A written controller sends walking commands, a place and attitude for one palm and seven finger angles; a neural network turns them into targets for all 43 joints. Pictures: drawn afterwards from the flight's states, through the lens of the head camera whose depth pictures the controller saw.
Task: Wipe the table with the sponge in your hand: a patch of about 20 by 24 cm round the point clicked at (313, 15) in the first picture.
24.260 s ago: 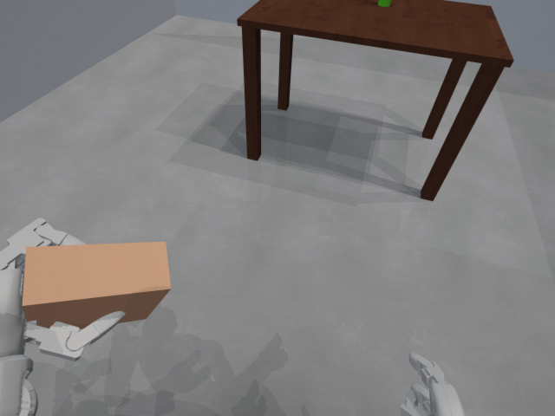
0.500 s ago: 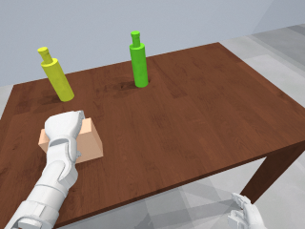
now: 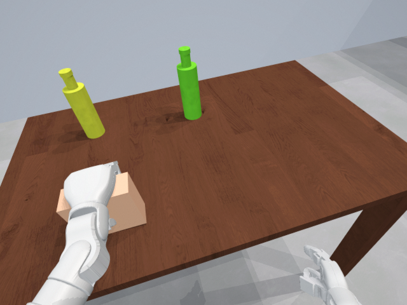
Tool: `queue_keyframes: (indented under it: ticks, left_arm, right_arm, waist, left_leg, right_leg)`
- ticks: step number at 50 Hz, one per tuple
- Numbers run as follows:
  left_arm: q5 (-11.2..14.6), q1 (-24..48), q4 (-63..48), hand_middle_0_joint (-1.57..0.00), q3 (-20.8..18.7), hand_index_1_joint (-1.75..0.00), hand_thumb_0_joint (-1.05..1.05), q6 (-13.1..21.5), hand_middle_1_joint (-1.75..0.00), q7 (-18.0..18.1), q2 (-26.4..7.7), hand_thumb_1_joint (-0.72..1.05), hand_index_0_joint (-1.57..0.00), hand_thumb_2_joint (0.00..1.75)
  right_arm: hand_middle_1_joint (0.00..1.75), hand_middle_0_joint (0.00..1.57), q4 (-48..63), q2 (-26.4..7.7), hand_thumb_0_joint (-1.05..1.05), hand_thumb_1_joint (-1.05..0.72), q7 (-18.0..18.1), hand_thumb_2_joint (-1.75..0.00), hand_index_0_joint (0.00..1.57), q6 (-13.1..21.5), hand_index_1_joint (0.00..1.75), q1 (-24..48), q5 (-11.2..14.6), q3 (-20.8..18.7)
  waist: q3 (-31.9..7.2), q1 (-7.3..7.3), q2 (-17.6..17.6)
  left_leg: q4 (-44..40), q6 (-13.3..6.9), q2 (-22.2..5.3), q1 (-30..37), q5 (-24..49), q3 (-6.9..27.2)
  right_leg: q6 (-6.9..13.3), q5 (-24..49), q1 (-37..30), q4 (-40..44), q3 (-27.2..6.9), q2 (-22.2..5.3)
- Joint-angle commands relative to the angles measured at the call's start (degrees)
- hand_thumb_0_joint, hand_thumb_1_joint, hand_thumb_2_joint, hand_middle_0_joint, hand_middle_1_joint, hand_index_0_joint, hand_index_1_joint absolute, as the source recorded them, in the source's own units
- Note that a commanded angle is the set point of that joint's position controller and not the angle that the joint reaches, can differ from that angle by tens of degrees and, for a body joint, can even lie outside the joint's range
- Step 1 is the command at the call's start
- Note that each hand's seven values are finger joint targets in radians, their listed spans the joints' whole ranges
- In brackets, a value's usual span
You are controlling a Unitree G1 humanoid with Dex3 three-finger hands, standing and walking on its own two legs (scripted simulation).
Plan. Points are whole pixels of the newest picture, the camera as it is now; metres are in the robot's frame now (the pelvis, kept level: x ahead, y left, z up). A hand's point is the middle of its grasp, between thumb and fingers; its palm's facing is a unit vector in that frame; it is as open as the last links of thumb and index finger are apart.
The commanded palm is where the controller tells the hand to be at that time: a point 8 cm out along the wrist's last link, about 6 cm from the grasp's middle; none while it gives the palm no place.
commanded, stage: wipe back along the middle lane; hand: left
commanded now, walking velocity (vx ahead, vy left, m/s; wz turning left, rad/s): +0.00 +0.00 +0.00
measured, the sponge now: (110, 212) +0.29 +0.25 +0.03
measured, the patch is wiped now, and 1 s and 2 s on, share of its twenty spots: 0.75 0.80 0.80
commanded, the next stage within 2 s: slide across to the third lane in 0.32 s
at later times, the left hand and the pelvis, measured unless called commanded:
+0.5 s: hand (108, 218) +0.25 +0.22 +0.08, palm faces +0.06 -0.07 -1.00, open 9.7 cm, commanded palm +0.21 +0.20 +0.12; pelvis -0.01 -0.01 +0.00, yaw -1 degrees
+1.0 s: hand (123, 219) +0.25 +0.19 +0.08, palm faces +0.04 -0.05 -1.00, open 9.8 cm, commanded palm +0.22 +0.15 +0.13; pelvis -0.03 -0.02 +0.00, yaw +1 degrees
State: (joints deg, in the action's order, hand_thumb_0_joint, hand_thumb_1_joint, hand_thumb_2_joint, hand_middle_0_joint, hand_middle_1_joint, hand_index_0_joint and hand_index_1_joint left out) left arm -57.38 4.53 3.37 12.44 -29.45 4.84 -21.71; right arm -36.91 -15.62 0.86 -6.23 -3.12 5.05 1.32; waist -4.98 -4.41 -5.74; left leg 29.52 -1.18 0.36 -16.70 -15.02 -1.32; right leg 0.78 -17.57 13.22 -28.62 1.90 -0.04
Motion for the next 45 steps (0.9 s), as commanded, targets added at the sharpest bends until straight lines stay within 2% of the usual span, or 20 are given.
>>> queue_keyframes:
  ticks: [1, 2, 3, 5, 11, 12, 13, 20, 22, 23, 27, 28, 31, 32, 34, 37, 38, 42, 43, 45]
  left_arm:
    - [3.3, 4.2, -7.1, -1.20, -0.3, -1.60, 0.00, -0.4, -1.60, -2.2, -1.4, 0.10, -1.20, 1.30]
    - [3.2, 3.7, -7.0, -1.20, -3.1, -1.60, 0.00, -0.7, -1.60, -2.0, -4.5, 0.10, -1.20, 1.30]
    - [3.4, 3.4, -7.6, -1.20, -0.9, -1.60, 0.00, -0.8, -1.60, -2.2, -1.5, 0.10, -1.20, 1.30]
    - [3.4, 2.0, -7.8, -1.20, -0.1, -1.60, 0.00, -0.9, -1.60, -2.3, -0.8, 0.10, -1.20, 1.30]
    - [3.4, -1.5, -10.8, -1.20, -1.0, -1.60, 0.00, -1.2, -1.60, -2.4, -1.9, 0.10, -1.20, 1.30]
    - [3.2, -1.6, -10.9, -1.20, -2.9, -1.60, 0.00, -1.2, -1.60, -2.2, -4.1, 0.10, -1.20, 1.30]
    - [3.3, -2.9, -12.4, -1.20, -0.3, -1.60, 0.00, -1.3, -1.60, -2.4, -0.8, 0.10, -1.20, 1.30]
    - [3.3, -8.7, -14.6, -1.20, -0.2, -1.60, 0.00, -1.0, -1.60, -2.0, -0.9, 0.10, -1.20, 1.30]
    - [2.4, -4.7, -15.5, -1.20, -2.6, -1.60, 0.00, -1.1, -1.60, -1.3, -3.9, 0.10, -1.20, 1.30]
    - [2.9, -3.0, -17.5, -1.20, 1.4, -1.60, 0.00, -1.3, -1.60, -1.4, 0.4, 0.10, -1.20, 1.30]
    - [2.0, 1.3, -16.9, -1.20, 0.0, -1.60, 0.00, -1.3, -1.60, -1.3, -2.6, 0.10, -1.20, 1.30]
    - [2.0, 2.1, -17.6, -1.20, 2.3, -1.60, 0.00, -1.1, -1.60, -1.5, 0.0, 0.10, -1.20, 1.30]
    - [2.0, 4.8, -16.6, -1.20, 3.1, -1.60, 0.00, -0.4, -1.60, -1.8, -0.1, 0.10, -1.20, 1.30]
    - [2.0, 6.7, -16.9, -1.20, 1.2, -1.60, 0.00, -0.2, -1.60, -1.7, -2.3, 0.10, -1.20, 1.30]
    - [2.2, 6.6, -15.8, -1.20, 4.0, -1.60, 0.00, 0.4, -1.60, -1.9, 1.3, 0.10, -1.20, 1.30]
    - [2.1, 7.0, -15.2, -1.20, 2.2, -1.60, 0.00, 1.3, -1.60, -1.2, -0.3, 0.10, -1.20, 1.30]
    - [2.8, 6.3, -15.3, -1.20, 4.8, -1.60, 0.00, 1.5, -1.60, -1.2, 3.1, 0.10, -1.20, 1.30]
    - [2.5, 9.6, -13.9, -1.20, 6.0, -1.60, 0.00, 2.1, -1.60, -0.4, 3.7, 0.10, -1.20, 1.30]
    - [2.7, 10.9, -13.0, -1.20, 8.9, -1.60, 0.00, 2.0, -1.60, -0.3, 6.9, 0.10, -1.20, 1.30]
    - [3.0, 12.2, -10.3, -1.20, 8.1, -1.60, 0.00, 1.9, -1.60, 0.2, 6.1, 0.10, -1.20, 1.30]
  right_arm:
    - [0.30, 0.20, 10.2, -5.2, 0.00, -0.90, -0.3, -0.90, 0.20, 3.7, 0.30, 12.2, 0.1, -1.7]
    - [0.30, 0.20, 9.8, -5.7, 0.00, -0.90, -0.1, -0.90, 0.20, 3.6, 0.30, 12.4, -0.1, -1.9]
    - [0.30, 0.20, 10.5, -5.2, 0.00, -0.90, -0.1, -0.90, 0.20, 3.7, 0.30, 12.5, 0.0, -1.6]
    - [0.30, 0.20, 10.3, -5.1, 0.00, -0.90, -0.2, -0.90, 0.20, 3.7, 0.30, 12.9, 0.1, -1.5]
    - [0.30, 0.20, 10.5, -4.9, 0.00, -0.90, -0.6, -0.90, 0.20, 4.0, 0.30, 13.6, 0.0, -1.5]
    - [0.30, 0.20, 10.2, -5.3, 0.00, -0.90, -0.5, -0.90, 0.20, 4.0, 0.30, 13.7, -0.2, -1.7]
    - [0.30, 0.20, 11.1, -4.8, 0.00, -0.90, -0.7, -0.90, 0.20, 4.1, 0.30, 14.0, 0.0, -1.5]
    - [0.30, 0.20, 11.1, -4.5, 0.00, -0.90, -1.4, -0.90, 0.20, 4.3, 0.30, 14.1, -0.1, -1.7]
    - [0.30, 0.20, 10.4, -4.9, 0.00, -0.90, -1.0, -0.90, 0.20, 4.4, 0.30, 14.9, -0.4, -1.8]
    - [0.30, 0.20, 11.4, -4.2, 0.00, -0.90, -1.0, -0.90, 0.20, 4.6, 0.30, 15.0, -0.2, -1.6]
    - [0.30, 0.20, 10.3, -4.3, 0.00, -0.90, -0.6, -0.90, 0.20, 5.3, 0.30, 15.6, -0.4, -1.7]
    - [0.30, 0.20, 10.8, -3.9, 0.00, -0.90, -0.6, -0.90, 0.20, 5.6, 0.30, 15.6, -0.3, -1.5]
    - [0.30, 0.20, 10.0, -3.7, 0.00, -0.90, -0.5, -0.90, 0.20, 6.0, 0.30, 15.7, -0.3, -1.4]
    - [0.30, 0.20, 9.9, -3.9, 0.00, -0.90, -0.3, -0.90, 0.20, 6.2, 0.30, 16.1, -0.5, -1.4]
    - [0.30, 0.20, 9.9, -3.3, 0.00, -0.90, -0.3, -0.90, 0.20, 6.9, 0.30, 15.9, -0.3, -1.2]
    - [0.30, 0.20, 9.3, -3.7, 0.00, -0.90, -0.4, -0.90, 0.20, 7.1, 0.30, 15.9, -0.6, -1.7]
    - [0.30, 0.20, 10.0, -3.3, 0.00, -0.90, -0.5, -0.90, 0.20, 7.3, 0.30, 15.7, -0.5, -1.6]
    - [0.30, 0.20, 9.1, -3.3, 0.00, -0.90, -0.9, -0.90, 0.20, 7.4, 0.30, 16.4, -0.3, -1.8]
    - [0.30, 0.20, 9.3, -3.1, 0.00, -0.90, -1.0, -0.90, 0.20, 7.6, 0.30, 16.2, -0.2, -1.6]
    - [0.30, 0.20, 8.5, -3.3, 0.00, -0.90, -0.9, -0.90, 0.20, 7.6, 0.30, 16.0, -0.1, -1.9]
  waist:
    - [-7.8, -0.67, 8.2]
    - [-7.1, -0.89, 8.7]
    - [-7.4, -0.75, 9.0]
    - [-6.5, -0.78, 8.1]
    - [-6.6, -1.18, 9.1]
    - [-6.2, -1.26, 9.4]
    - [-6.9, -1.33, 8.5]
    - [-4.7, -1.56, 10.4]
    - [-4.8, -1.53, 9.8]
    - [-5.9, -1.09, 8.7]
    - [-6.2, -1.14, 9.5]
    - [-6.7, -0.94, 8.8]
    - [-6.0, -0.87, 8.2]
    - [-6.0, -0.80, 8.4]
    - [-6.3, -0.70, 9.4]
    - [-7.1, -1.01, 8.9]
    - [-7.3, -0.79, 9.2]
    - [-5.5, -0.44, 8.8]
    - [-5.3, -0.05, 8.7]
    - [-4.6, -0.27, 9.8]
  left_leg:
    - [-2.0, -1.0, 0.4, 7.3, 15.9, 3.1]
    - [-2.2, -0.9, 0.2, 7.0, 15.0, 3.1]
    - [-2.0, -1.1, 0.4, 6.6, 14.9, 2.7]
    - [-2.2, -0.9, 0.3, 6.8, 14.8, 2.8]
    - [-1.8, -1.0, 0.5, 6.4, 14.9, 2.5]
    - [-1.8, -1.0, 0.4, 6.3, 14.3, 2.7]
    - [-1.8, -1.1, 0.6, 6.3, 14.6, 2.3]
    - [-1.4, -1.2, 0.5, 6.0, 14.2, 2.3]
    - [-1.5, -1.0, 0.6, 6.2, 12.9, 2.6]
    - [-1.5, -1.3, 0.6, 6.4, 12.6, 2.0]
    - [-1.3, -1.3, 0.7, 7.6, 12.3, 2.7]
    - [-1.2, -1.5, 0.9, 7.6, 12.5, 2.4]
    - [-1.6, -1.5, 0.9, 8.3, 11.8, 2.5]
    - [-1.8, -1.4, 0.7, 8.5, 10.8, 2.8]
    - [-1.6, -1.5, 0.9, 8.5, 11.1, 2.5]
    - [-1.8, -1.2, 0.9, 8.8, 10.6, 2.6]
    - [-1.6, -1.4, 1.0, 8.4, 10.7, 2.2]
    - [-2.4, -1.0, 0.6, 8.6, 8.9, 2.8]
    - [-2.3, -1.3, 0.7, 8.5, 8.3, 2.5]
    - [-2.7, -1.2, 0.6, 8.4, 6.8, 2.6]
  right_leg:
    - [2.1, 18.2, -0.4, 2.6, -0.5, 2.0]
    - [2.3, 17.6, -0.5, 2.8, -1.1, 2.1]
    - [2.0, 17.6, -0.8, 2.5, -0.5, 2.0]
    - [2.0, 17.1, -0.1, 2.7, -0.6, 2.0]
    - [1.8, 18.4, -1.0, 2.6, -1.4, 1.9]
    - [2.1, 18.0, -1.1, 2.6, -2.3, 2.2]
    - [1.9, 17.9, -1.4, 2.4, -1.2, 2.1]
    - [1.9, 18.0, -0.7, 2.7, -2.1, 2.3]
    - [2.2, 16.5, -0.2, 3.0, -3.8, 2.4]
    - [1.9, 15.8, -0.4, 2.8, -2.3, 2.1]
    - [2.3, 15.0, 0.2, 3.3, -3.7, 2.4]
    - [2.1, 15.0, 0.0, 3.1, -2.9, 2.1]
    - [2.0, 13.6, 0.8, 3.8, -3.0, 1.9]
    - [2.4, 12.6, 0.8, 4.0, -4.0, 2.2]
    - [2.0, 12.4, 1.1, 4.1, -3.1, 1.9]
    - [2.4, 12.0, 0.6, 4.3, -4.3, 2.2]
    - [2.1, 12.5, 0.3, 4.0, -2.9, 2.0]
    - [2.3, 8.9, 2.3, 4.6, -3.2, 2.1]
    - [2.2, 8.3, 2.8, 4.5, -1.9, 2.1]
    - [2.1, 6.6, 3.3, 5.0, -1.9, 2.1]
